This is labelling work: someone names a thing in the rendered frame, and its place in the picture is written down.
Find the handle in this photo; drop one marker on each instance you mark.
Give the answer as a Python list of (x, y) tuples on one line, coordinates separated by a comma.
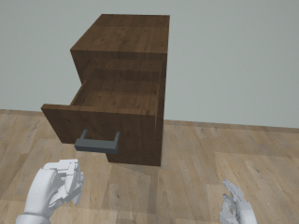
[(97, 146)]

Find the robot left hand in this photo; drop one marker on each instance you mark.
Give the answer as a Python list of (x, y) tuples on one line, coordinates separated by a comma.
[(63, 176)]

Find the robot left forearm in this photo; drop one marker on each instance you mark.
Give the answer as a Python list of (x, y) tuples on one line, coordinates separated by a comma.
[(31, 218)]

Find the drawer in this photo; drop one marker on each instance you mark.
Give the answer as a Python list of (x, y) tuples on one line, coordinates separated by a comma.
[(110, 101)]

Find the cabinet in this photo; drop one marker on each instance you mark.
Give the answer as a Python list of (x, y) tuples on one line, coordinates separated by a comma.
[(130, 42)]

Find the robot right hand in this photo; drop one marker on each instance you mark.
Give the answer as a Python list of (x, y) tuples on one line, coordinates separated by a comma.
[(241, 210)]

